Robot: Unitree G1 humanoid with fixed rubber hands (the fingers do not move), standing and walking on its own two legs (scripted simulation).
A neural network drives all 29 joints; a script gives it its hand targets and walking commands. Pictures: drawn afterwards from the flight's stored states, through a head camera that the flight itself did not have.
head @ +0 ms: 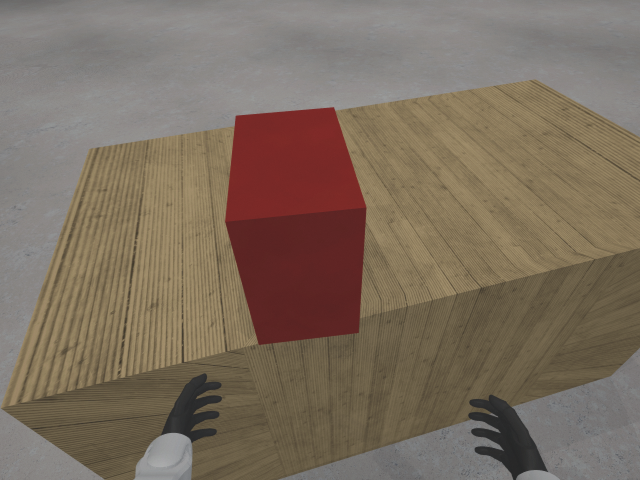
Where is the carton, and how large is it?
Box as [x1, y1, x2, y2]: [225, 107, 365, 344]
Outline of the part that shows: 333,107 238,115 235,118 225,222 259,344 358,332 365,223 365,204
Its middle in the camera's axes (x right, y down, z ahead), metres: -0.04 -0.02 +0.62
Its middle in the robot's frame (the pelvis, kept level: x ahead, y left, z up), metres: +0.47 +0.05 +0.06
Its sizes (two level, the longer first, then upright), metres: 0.266 0.162 0.262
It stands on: a pedestal, 0.71 m high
